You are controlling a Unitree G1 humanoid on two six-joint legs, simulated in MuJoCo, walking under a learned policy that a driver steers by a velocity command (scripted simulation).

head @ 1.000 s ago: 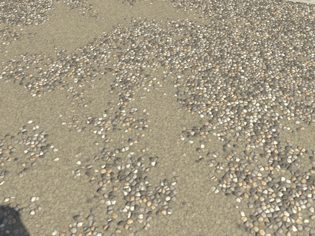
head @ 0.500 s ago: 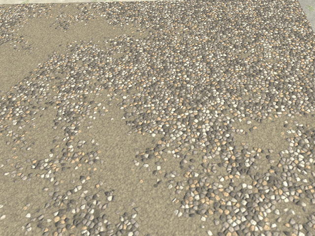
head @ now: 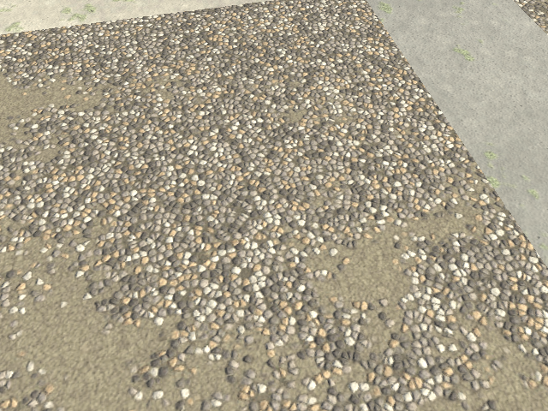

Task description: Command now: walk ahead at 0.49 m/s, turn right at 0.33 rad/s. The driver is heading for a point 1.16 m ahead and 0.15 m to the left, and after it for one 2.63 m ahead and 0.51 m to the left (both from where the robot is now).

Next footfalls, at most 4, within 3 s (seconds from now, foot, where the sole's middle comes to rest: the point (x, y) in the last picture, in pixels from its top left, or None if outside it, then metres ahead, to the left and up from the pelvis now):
0.34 right None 0.34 -0.17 -0.77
0.90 left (269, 332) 0.67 0.04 -0.78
1.28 right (363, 345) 0.63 -0.20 -0.78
2.18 right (345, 312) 0.73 -0.16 -0.77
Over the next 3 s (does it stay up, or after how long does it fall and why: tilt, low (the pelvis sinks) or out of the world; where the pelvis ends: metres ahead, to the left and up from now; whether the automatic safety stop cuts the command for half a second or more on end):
stays up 0.87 0.16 0.00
